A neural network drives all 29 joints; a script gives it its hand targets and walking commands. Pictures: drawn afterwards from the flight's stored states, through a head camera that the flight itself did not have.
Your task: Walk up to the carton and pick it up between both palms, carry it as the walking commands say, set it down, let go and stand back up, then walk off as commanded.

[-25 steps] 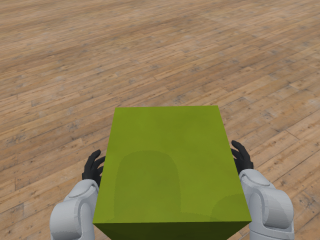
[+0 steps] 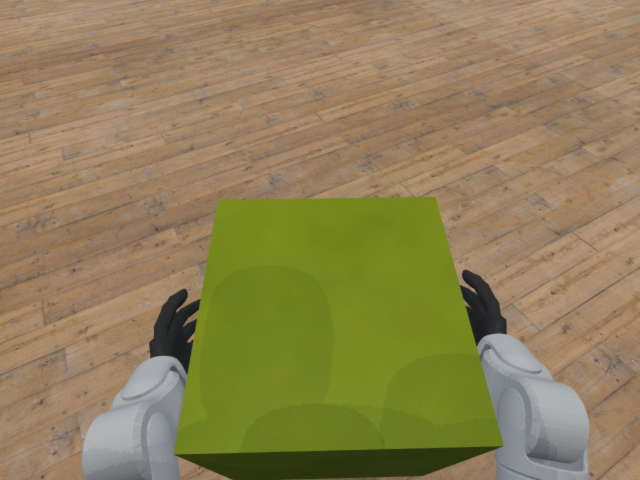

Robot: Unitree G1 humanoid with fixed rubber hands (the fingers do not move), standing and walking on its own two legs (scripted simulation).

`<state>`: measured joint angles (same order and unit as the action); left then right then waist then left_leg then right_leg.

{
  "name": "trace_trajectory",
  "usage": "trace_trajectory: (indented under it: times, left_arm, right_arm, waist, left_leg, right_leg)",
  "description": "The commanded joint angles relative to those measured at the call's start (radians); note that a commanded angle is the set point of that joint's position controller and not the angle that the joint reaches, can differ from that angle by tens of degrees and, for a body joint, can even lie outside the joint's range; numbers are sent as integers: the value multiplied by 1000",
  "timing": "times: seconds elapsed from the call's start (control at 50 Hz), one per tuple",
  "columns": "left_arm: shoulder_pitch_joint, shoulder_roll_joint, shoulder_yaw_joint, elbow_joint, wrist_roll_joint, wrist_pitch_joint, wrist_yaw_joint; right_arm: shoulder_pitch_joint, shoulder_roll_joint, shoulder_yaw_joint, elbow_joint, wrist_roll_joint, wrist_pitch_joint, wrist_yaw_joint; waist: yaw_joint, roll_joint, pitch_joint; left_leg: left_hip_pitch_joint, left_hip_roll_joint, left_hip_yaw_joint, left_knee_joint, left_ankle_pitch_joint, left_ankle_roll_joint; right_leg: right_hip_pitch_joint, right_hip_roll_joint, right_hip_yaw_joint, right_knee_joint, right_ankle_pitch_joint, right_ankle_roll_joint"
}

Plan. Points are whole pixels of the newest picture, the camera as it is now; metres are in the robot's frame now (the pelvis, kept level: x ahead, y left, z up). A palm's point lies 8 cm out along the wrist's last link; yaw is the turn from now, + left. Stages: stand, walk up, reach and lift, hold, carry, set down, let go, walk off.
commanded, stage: carry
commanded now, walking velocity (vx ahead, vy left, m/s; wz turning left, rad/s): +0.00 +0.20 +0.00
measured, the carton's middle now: (328, 348) +0.26 +0.01 +0.03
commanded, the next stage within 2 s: none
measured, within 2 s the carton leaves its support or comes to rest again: neither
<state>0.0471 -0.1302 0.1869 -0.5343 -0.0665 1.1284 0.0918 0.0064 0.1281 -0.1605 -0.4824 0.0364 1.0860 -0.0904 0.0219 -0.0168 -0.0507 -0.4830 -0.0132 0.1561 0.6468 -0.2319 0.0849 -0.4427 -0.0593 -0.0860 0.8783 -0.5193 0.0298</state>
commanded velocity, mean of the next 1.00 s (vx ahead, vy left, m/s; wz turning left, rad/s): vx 0.14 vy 0.14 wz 0.00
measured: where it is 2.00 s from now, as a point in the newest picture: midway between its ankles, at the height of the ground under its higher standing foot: (217, 445)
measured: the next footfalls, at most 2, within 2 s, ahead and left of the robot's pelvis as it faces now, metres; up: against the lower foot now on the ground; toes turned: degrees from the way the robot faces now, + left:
right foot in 0.04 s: +0.02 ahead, -0.09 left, +0.00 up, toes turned -7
left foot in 0.32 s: +0.00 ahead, +0.23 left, +0.00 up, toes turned +5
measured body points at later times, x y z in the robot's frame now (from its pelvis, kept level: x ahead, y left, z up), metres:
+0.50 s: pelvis -0.06 +0.13 +0.01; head -0.04 +0.14 +0.46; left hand +0.17 +0.32 +0.06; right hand +0.20 -0.02 +0.07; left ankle -0.04 +0.22 -0.72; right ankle -0.08 +0.00 -0.68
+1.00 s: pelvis -0.07 +0.27 +0.02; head -0.09 +0.29 +0.47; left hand +0.15 +0.45 +0.08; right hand +0.17 +0.11 +0.10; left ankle -0.07 +0.34 -0.72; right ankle -0.10 +0.13 -0.67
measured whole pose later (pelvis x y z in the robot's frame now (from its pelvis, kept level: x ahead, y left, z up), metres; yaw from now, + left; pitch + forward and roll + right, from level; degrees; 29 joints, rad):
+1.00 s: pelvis -0.07 +0.27 +0.02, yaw -2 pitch +3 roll -1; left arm 0.11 -0.14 0.19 -0.53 -0.04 1.16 0.09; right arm 0.04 0.13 -0.15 -0.43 0.04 1.11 -0.10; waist 0.02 -0.01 -0.12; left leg -0.28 0.00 0.12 0.50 -0.27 0.07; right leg -0.43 -0.07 -0.06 0.89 -0.44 0.05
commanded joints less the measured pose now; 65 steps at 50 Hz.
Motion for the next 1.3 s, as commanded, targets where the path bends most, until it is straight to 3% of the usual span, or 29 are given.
trace_trajectory:
  times: [0.0, 0.02, 0.04, 0.06, 0.1, 0.2, 0.24, 0.26, 0.28, 0.3, 0.32, 0.34, 0.4, 0.46, 0.52, 0.54, 0.58, 0.6, 0.64, 0.72, 0.74, 0.76, 0.78, 0.82, 0.84, 0.88, 1.06, 1.16, 1.28]
  left_arm:
    - [-442, -688, -810, -107, -195, -18, -147]
    - [-414, -676, -789, -79, -184, -19, -151]
    - [-423, -692, -788, -59, -182, -17, -153]
    - [-427, -706, -769, -76, -175, -29, -151]
    - [-467, -732, -777, -75, -181, -20, -154]
    - [-447, -656, -781, -117, -171, -19, -131]
    - [-398, -634, -783, -96, -160, -5, -120]
    - [-385, -624, -780, -100, -155, -2, -117]
    - [-399, -642, -794, -119, -161, -3, -116]
    - [-405, -644, -802, -126, -156, 5, -117]
    - [-421, -659, -806, -136, -160, 2, -118]
    - [-454, -671, -854, -168, -191, 3, -121]
    - [-524, -753, -873, -167, -222, -7, -147]
    - [-537, -747, -891, -202, -243, -20, -148]
    - [-488, -722, -875, -200, -233, -25, -146]
    - [-460, -704, -849, -178, -216, -24, -148]
    - [-403, -664, -806, -113, -196, -22, -146]
    - [-381, -684, -795, -91, -190, -23, -153]
    - [-345, -714, -760, -60, -169, -27, -149]
    - [-422, -704, -795, -129, -185, -37, -147]
    - [-426, -698, -796, -125, -180, -31, -143]
    - [-431, -676, -804, -153, -172, -30, -135]
    - [-445, -680, -823, -177, -173, -33, -130]
    - [-466, -652, -839, -208, -163, -17, -120]
    - [-445, -644, -839, -178, -152, -11, -118]
    - [-529, -658, -872, -185, -178, -5, -132]
    - [-457, -677, -844, -81, -169, 5, -128]
    - [-473, -674, -831, -108, -146, 7, -109]
    - [-450, -691, -830, -149, -137, -1, -92]
  right_arm:
    - [-335, 694, 782, -124, 169, 22, 119]
    - [-342, 675, 782, -136, 164, 25, 118]
    - [-391, 678, 788, -154, 167, 29, 121]
    - [-467, 705, 814, -191, 208, 28, 129]
    - [-496, 734, 812, -169, 212, 28, 131]
    - [-386, 694, 785, -107, 195, 43, 122]
    - [-319, 669, 761, -77, 182, 53, 116]
    - [-306, 669, 748, -64, 176, 55, 112]
    - [-312, 679, 744, -72, 182, 49, 115]
    - [-312, 681, 737, -66, 182, 47, 117]
    - [-310, 699, 737, -65, 188, 42, 123]
    - [-305, 701, 724, -73, 177, 37, 126]
    - [-375, 752, 740, -136, 172, 16, 131]
    - [-359, 733, 738, -159, 167, 2, 130]
    - [-299, 722, 757, -140, 162, 4, 117]
    - [-291, 704, 771, -134, 159, 10, 114]
    - [-285, 677, 768, -117, 155, 23, 109]
    - [-356, 693, 801, -163, 180, 21, 113]
    - [-453, 709, 842, -233, 224, 23, 121]
    - [-408, 724, 831, -189, 219, 19, 130]
    - [-406, 725, 825, -172, 215, 26, 126]
    - [-368, 716, 810, -144, 213, 32, 130]
    - [-380, 712, 802, -151, 217, 29, 133]
    - [-288, 691, 756, -86, 202, 33, 133]
    - [-293, 680, 744, -76, 207, 37, 137]
    - [-312, 693, 726, -54, 168, 32, 133]
    - [-336, 656, 730, -108, 172, 43, 117]
    - [-391, 667, 754, -139, 201, 55, 121]
    - [-398, 675, 777, -198, 233, 52, 125]
  waist:
    - [13, -66, -322]
    - [-6, -322, -278]
    - [1, -321, -214]
    - [1, -262, -174]
    - [-8, -127, -94]
    - [-11, -260, -171]
    - [-26, -249, -198]
    - [-26, -203, -240]
    - [-22, -38, -267]
    - [-13, 202, -260]
    - [-8, 330, -230]
    - [-26, 342, -258]
    - [-21, 216, -246]
    - [-23, 237, -290]
    - [-7, 173, -350]
    - [5, 75, -343]
    - [-11, -312, -294]
    - [-3, -282, -274]
    - [2, -233, -206]
    - [-18, -246, -197]
    - [-19, -282, -191]
    - [-28, -227, -202]
    - [-32, -96, -234]
    - [-38, 335, -228]
    - [-29, 335, -192]
    - [-32, 251, -131]
    - [-31, 107, -134]
    - [-40, 105, -119]
    - [-42, 152, -145]
  left_leg:
    - [-13, 145, -183, -74, -3, -17]
    - [-185, 40, -87, 181, -223, -63]
    - [-245, 30, -162, 382, -280, -58]
    - [-162, 73, -250, 497, -234, -56]
    - [-124, 51, -184, 487, -149, -82]
    - [47, 32, -68, 107, -184, -93]
    - [151, -5, -22, -130, -101, -82]
    - [221, 1, -37, -240, -40, -88]
    - [322, 78, -124, -273, 86, -82]
    - [429, 275, -325, -229, 570, -29]
    - [447, 340, -367, -201, 774, 32]
    - [398, 321, -356, -178, 766, 91]
    - [299, 225, -245, -188, 515, 86]
    - [312, 224, -259, -204, 343, 96]
    - [319, 224, -254, -103, 458, 89]
    - [219, 179, -191, -14, 405, 35]
    - [-173, 30, -103, 278, -291, -56]
    - [-207, 27, -173, 384, -312, -52]
    - [-154, 63, -190, 454, -234, -68]
    - [55, 34, -94, 127, -163, -74]
    - [131, 22, -58, 10, -130, -75]
    - [220, -11, -32, -149, -78, -63]
    - [357, -10, -39, -268, -73, -57]
    - [504, 327, -524, -453, -137, 39]
    - [470, 354, -531, -471, -228, 85]
    - [399, 324, -540, -522, -382, 98]
    - [461, 344, -426, -573, -273, 67]
    - [522, 317, -383, -561, -111, 57]
    - [687, 313, -310, -440, 431, 61]
  right_leg:
    - [384, -178, 219, -549, 155, -85]
    - [380, -436, 531, -628, 239, -158]
    - [260, -521, 557, -633, 355, -272]
    - [147, -484, 499, -607, 366, -273]
    - [84, -361, 314, -613, 308, -201]
    - [128, -285, 160, -493, 566, -115]
    - [158, -256, 134, -408, 646, -78]
    - [186, -230, 106, -338, 655, -44]
    - [130, -186, 54, -219, 566, -10]
    - [-67, -97, -22, -73, 206, 52]
    - [-161, -31, -49, 57, -130, 60]
    - [-134, -16, -18, 119, -156, 54]
    - [-79, -13, 10, 126, -22, 27]
    - [-46, 5, -1, 61, -4, 6]
    - [104, -12, 11, -292, 179, -22]
    - [236, -96, 83, -450, 349, -40]
    - [474, -441, 458, -480, 953, -187]
    - [445, -467, 467, -472, 1026, -260]
    - [322, -408, 368, -513, 794, -241]
    - [184, -285, 139, -447, 711, -117]
    - [160, -250, 105, -473, 576, -93]
    - [132, -209, 72, -467, 356, -73]
    - [89, -143, 8, -398, 154, -42]
    - [-174, 16, -83, -47, -86, 50]
    - [-192, -20, 17, 56, -92, 33]
    - [-207, -31, 51, 59, 40, 23]
    - [-203, -43, 52, -86, 224, 7]
    - [-210, -15, 14, -183, 272, 5]
    - [-280, -8, -19, -214, 280, -3]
